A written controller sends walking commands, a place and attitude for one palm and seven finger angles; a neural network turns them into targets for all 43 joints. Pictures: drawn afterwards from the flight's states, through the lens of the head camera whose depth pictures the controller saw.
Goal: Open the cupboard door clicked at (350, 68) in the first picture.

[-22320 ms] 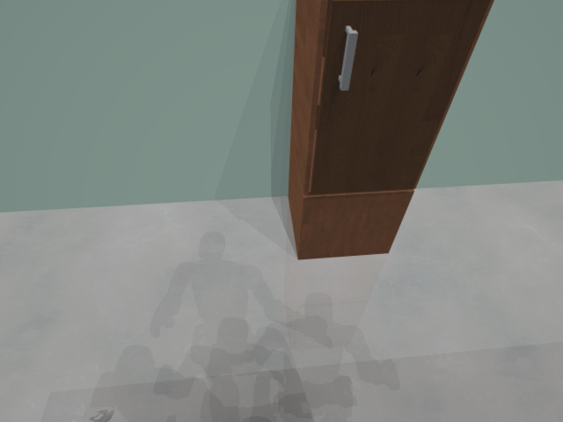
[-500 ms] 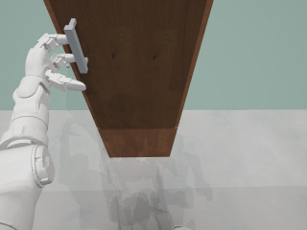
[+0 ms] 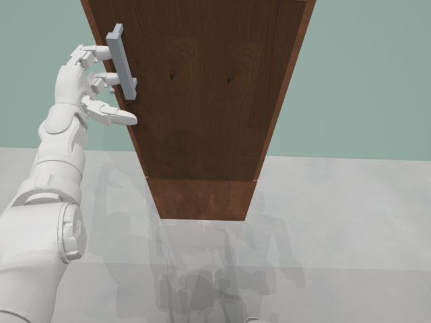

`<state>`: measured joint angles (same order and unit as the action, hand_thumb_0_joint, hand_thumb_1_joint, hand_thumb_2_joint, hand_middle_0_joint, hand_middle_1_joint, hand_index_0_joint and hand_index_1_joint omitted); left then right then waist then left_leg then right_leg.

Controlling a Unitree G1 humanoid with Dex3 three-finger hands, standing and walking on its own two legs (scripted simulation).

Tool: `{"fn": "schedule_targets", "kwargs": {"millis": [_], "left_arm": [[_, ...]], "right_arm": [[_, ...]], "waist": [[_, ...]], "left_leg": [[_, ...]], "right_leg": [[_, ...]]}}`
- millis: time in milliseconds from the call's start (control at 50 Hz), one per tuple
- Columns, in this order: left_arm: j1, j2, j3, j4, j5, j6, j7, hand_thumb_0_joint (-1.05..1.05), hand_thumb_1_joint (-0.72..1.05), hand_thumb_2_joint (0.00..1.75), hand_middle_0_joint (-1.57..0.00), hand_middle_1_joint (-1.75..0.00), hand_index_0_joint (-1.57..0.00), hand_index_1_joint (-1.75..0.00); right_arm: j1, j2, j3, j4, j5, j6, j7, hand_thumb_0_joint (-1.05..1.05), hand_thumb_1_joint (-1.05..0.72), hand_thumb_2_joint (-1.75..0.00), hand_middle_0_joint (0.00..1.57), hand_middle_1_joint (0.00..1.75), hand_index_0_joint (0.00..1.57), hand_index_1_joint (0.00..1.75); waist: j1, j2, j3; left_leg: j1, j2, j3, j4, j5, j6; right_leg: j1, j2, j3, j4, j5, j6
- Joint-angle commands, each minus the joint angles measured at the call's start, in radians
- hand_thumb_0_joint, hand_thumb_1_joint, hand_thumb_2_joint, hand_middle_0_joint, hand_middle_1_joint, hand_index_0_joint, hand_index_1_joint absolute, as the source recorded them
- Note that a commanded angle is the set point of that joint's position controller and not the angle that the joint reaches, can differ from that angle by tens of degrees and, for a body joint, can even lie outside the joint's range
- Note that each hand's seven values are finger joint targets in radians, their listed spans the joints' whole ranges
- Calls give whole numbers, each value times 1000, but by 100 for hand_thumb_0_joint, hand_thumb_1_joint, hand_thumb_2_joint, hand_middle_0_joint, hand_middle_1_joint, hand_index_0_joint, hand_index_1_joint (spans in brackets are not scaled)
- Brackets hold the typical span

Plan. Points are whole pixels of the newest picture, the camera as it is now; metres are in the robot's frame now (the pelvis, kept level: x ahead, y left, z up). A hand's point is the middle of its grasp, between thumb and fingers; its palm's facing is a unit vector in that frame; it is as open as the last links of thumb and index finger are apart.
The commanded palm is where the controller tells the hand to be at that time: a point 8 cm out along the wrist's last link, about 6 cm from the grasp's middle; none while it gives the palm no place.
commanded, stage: slide the fingers in behind the handle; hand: left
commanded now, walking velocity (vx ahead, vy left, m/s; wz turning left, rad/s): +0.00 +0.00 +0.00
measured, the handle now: (125, 63) +0.57 +0.17 +0.15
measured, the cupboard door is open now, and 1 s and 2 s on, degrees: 0 0 0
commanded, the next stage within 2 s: move the hooked fingers beside the handle in 0.40 s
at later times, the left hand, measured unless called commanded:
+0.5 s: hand (113, 91) +0.49 +0.17 +0.15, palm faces +0.02 -1.00 -0.02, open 14.4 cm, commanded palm +0.47 +0.18 +0.15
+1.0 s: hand (111, 90) +0.49 +0.18 +0.15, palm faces +0.00 -1.00 -0.02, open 14.3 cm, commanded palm +0.47 +0.21 +0.14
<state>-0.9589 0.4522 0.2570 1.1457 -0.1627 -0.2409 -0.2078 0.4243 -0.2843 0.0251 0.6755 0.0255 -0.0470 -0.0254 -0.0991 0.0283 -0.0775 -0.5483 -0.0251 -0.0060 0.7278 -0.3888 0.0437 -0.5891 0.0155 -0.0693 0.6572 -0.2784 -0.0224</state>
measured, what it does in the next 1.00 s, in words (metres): stands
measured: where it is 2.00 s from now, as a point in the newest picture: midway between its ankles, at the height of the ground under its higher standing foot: outside the picture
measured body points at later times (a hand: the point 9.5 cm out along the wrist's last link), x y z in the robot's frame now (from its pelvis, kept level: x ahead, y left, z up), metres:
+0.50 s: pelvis +0.00 +0.00 +0.00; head +0.07 +0.01 +0.44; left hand +0.48 +0.23 +0.15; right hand +0.04 -0.26 -0.12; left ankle -0.02 +0.09 -0.72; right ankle +0.02 -0.11 -0.72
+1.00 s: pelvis +0.00 -0.01 +0.00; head +0.07 +0.00 +0.44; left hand +0.49 +0.23 +0.15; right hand +0.03 -0.27 -0.12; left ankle -0.02 +0.09 -0.72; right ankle +0.02 -0.11 -0.72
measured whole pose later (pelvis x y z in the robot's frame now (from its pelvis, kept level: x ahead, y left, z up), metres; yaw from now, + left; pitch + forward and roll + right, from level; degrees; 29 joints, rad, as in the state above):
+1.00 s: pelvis +0.00 -0.01 +0.00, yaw +1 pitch +12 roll -1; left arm -0.98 0.47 0.27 1.18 -0.15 -0.25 -0.23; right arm 0.40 -0.29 0.04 0.68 0.03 -0.05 -0.03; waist -0.10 0.03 -0.07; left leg -0.56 -0.02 -0.02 0.74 -0.39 0.04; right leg -0.60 0.02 -0.08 0.68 -0.29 -0.03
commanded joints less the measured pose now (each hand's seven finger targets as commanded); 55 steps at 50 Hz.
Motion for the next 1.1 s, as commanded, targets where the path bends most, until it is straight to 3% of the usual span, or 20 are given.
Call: {"fn": "schedule_targets", "kwargs": {"millis": [0, 40, 60, 80, 160, 200, 260, 320, 380, 440, 560, 600, 660, 760, 840, 880, 980, 1000, 1020, 1080], "left_arm": [[-574, -4, -97, -235, 2, -62, -37, 0, -50, 30, -30, -120, -30, -120], [-609, 6, -94, -225, 5, -59, -29, 0, -50, 30, -30, -120, -30, -120], [-610, -13, -105, -231, 1, -62, -27, 0, -50, 30, -30, -120, -30, -120], [-602, 19, -75, -231, 5, -64, -24, 0, -50, 30, -30, -120, -30, -120], [-630, -41, -127, -207, 7, -58, -24, 0, -50, 30, -30, -120, -30, -120], [-607, -12, -99, -211, 10, -63, -21, 0, -50, 30, -30, -120, -30, -120], [-623, -61, -141, -214, 6, -65, -23, 0, -50, 30, -30, -120, -30, -120], [-613, -22, -104, -228, 3, -69, -20, 0, -50, 30, -30, -120, -30, -120], [-612, -87, -157, -248, -2, -72, -27, 0, -50, 30, -30, -120, -30, -120], [-603, -30, -114, -212, 1, -66, -21, 0, -50, 30, -30, -120, -30, -120], [-622, -43, -134, -240, 9, -75, -20, 0, -50, 30, -30, -120, -30, -120], [-613, -15, -114, -212, 10, -70, -23, 0, -50, 30, -30, -120, -30, -120], [-592, 17, -82, -225, 3, -76, -27, 0, -50, 30, -30, -120, -30, -120], [-580, 36, -75, -214, 6, -76, -41, 0, -50, 30, -30, -120, -30, -120], [-563, 105, -26, -196, 10, -73, -48, 0, -50, 30, -30, -120, -30, -120], [-555, 113, -19, -196, 9, -74, -54, 0, -50, 30, -30, -120, -30, -120], [-546, 143, -3, -191, 12, -70, -66, 0, -50, 30, -30, -120, -30, -120], [-541, 187, 32, -195, 15, -72, -64, 0, -50, 30, -30, -120, -30, -120], [-535, 161, 8, -208, 13, -69, -69, 0, -50, 30, -30, -120, -30, -120], [-532, 202, 41, -184, 9, -67, -74, 0, -50, 30, -30, -120, -30, -120]], "right_arm": [[96, -153, -53, -54, -4, -34, -3, 0, -90, -90, 20, 30, 20, 30], [101, -158, -54, -44, -5, -36, -3, 0, -90, -90, 20, 30, 20, 30], [100, -156, -53, -46, -5, -39, -4, 0, -90, -90, 20, 30, 20, 30], [104, -158, -57, -41, -7, -40, -3, 0, -90, -90, 20, 30, 20, 30], [102, -153, -51, -36, -7, -45, 1, 0, -90, -90, 20, 30, 20, 30], [102, -155, -53, -36, -8, -44, 5, 0, -90, -90, 20, 30, 20, 30], [100, -152, -52, -37, -7, -45, 6, 0, -90, -90, 20, 30, 20, 30], [101, -156, -55, -32, -9, -45, 10, 0, -90, -90, 20, 30, 20, 30], [94, -148, -55, -34, -7, -45, 13, 0, -90, -90, 20, 30, 20, 30], [93, -156, -52, -31, -6, -40, 11, 0, -90, -90, 20, 30, 20, 30], [88, -152, -51, -38, -6, -46, 7, 0, -90, -90, 20, 30, 20, 30], [89, -156, -49, -33, -5, -43, 5, 0, -90, -90, 20, 30, 20, 30], [94, -157, -50, -43, -6, -44, 3, 0, -90, -90, 20, 30, 20, 30], [85, -155, -44, -51, -3, -39, -2, 0, -90, -90, 20, 30, 20, 30], [86, -159, -43, -55, 0, -33, -8, 0, -90, -90, 20, 30, 20, 30], [81, -156, -40, -61, 0, -32, -9, 0, -90, -90, 20, 30, 20, 30], [84, -157, -41, -66, 2, -28, -14, 0, -90, -90, 20, 30, 20, 30], [91, -162, -42, -65, 2, -25, -15, 0, -90, -90, 20, 30, 20, 30], [86, -158, -41, -74, 3, -24, -14, 0, -90, -90, 20, 30, 20, 30], [92, -163, -41, -73, 3, -20, -19, 0, -90, -90, 20, 30, 20, 30]], "waist": [[-90, 91, -362], [-101, 44, -337], [-98, 59, -344], [-88, 49, -374], [-105, 75, -344], [-85, 90, -382], [-102, 71, -362], [-83, 83, -398], [-92, 82, -397], [-89, 46, -354], [-89, 104, -372], [-90, 68, -354], [-78, 44, -394], [-76, 72, -367], [-72, 21, -359], [-66, 58, -367], [-66, 71, -370], [-59, 57, -381], [-62, 69, -393], [-63, 17, -375]], "left_leg": [[295, 44, -73, -73, 409, -43], [263, 43, -78, -82, 371, -39], [272, 40, -77, -78, 390, -38], [280, 42, -82, -75, 411, -43], [294, 42, -91, -70, 428, -51], [311, 45, -96, -65, 462, -59], [306, 45, -98, -61, 466, -57], [318, 45, -99, -56, 488, -62], [340, 48, -103, -51, 527, -65], [280, 41, -96, -65, 433, -55], [302, 37, -94, -63, 443, -55], [276, 37, -91, -65, 410, -50], [264, 31, -84, -67, 418, -41], [242, 27, -75, -70, 401, -36], [192, 25, -65, -79, 345, -25], [192, 21, -59, -76, 352, -24], [191, 23, -55, -76, 342, -22], [184, 25, -57, -77, 352, -23], [194, 24, -51, -76, 357, -21], [154, 25, -52, -80, 336, -16]], "right_leg": [[60, 17, 31, -43, 246, -7], [63, 16, 28, -44, 233, -7], [67, 16, 29, -40, 242, -9], [76, 14, 28, -35, 252, -9], [34, 13, 23, -33, 235, -10], [40, 15, 23, -24, 242, -11], [30, 15, 20, -26, 241, -9], [44, 16, 22, -21, 254, -11], [35, 18, 18, -20, 266, -8], [52, 17, 20, -26, 244, -11], [48, 13, 21, -22, 239, -13], [51, 15, 24, -27, 237, -11], [105, 13, 27, -25, 268, -12], [108, 12, 31, -27, 267, -12], [149, 11, 40, -34, 276, -10], [159, 10, 43, -32, 286, -11], [152, 9, 46, -35, 278, -10], [167, 9, 46, -32, 286, -10], [167, 10, 49, -34, 293, -8], [194, 11, 49, -35, 294, -7]]}}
